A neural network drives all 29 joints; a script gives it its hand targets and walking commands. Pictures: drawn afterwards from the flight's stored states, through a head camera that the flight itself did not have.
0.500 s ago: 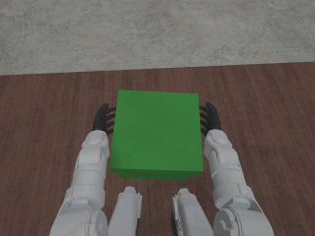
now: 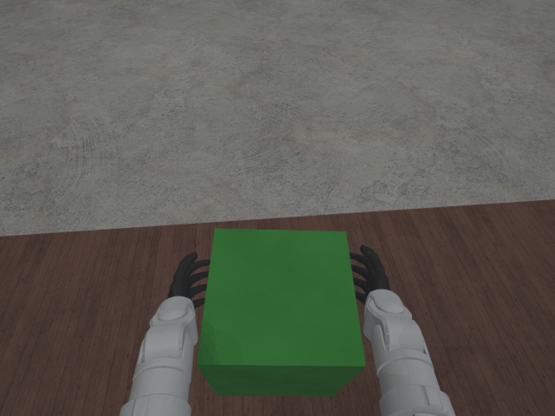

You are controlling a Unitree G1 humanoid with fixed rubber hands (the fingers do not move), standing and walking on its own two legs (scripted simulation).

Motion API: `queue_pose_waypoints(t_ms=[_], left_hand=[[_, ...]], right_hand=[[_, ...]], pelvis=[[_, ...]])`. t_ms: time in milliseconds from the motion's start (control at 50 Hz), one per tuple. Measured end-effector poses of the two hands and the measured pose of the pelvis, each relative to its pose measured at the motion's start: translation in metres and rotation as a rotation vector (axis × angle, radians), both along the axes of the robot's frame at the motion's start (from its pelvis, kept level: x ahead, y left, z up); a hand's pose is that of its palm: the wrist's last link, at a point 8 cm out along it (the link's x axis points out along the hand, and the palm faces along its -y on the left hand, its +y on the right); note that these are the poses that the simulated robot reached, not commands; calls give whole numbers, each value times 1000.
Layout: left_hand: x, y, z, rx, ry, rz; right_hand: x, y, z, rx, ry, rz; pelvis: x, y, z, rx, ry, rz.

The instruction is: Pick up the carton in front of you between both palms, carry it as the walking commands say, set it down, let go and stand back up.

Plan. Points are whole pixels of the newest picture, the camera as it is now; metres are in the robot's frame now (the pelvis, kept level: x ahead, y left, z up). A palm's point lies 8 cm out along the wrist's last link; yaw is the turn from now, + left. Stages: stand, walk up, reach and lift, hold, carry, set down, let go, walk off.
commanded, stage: reach and lift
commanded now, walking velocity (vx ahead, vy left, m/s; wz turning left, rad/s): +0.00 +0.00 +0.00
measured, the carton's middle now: (277, 318) +0.31 +0.01 -0.09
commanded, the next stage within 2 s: hold in 1.22 s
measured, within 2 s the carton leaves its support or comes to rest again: neither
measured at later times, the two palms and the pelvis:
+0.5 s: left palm (172, 293) +0.29 +0.15 +0.05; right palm (393, 284) +0.29 -0.15 +0.06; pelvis -0.01 +0.00 +0.03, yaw +0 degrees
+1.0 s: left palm (171, 282) +0.30 +0.15 +0.07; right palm (393, 273) +0.30 -0.15 +0.07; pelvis +0.01 +0.00 +0.04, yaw +0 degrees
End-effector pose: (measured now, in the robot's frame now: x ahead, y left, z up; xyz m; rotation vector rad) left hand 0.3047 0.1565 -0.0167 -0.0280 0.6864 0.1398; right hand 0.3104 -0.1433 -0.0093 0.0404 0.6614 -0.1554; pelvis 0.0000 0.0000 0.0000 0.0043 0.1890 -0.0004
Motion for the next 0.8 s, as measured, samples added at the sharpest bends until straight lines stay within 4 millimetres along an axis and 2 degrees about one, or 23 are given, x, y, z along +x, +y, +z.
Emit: queue_pose_waypoints(t_ms=[160, 260, 520, 800], left_hand=[[-9, -4, 48, 9, -25, 3], [-13, -5, 67, 26, -19, -16], [-19, -3, 70, 22, 2, -13], [-10, -3, 79, 42, -3, -29]], right_hand=[[-7, -4, 48, -20, -24, 22], [-12, -5, 67, -33, -19, 31], [-17, -3, 69, -30, 2, 30], [-10, -3, 77, -50, -4, 41]], pelvis=[[6, 1, 22, 1, -142, 1], [3, 1, 28, 1, -217, -1], [-12, 2, 29, -1, -265, 1], [-1, 4, 33, -1, -271, -2]])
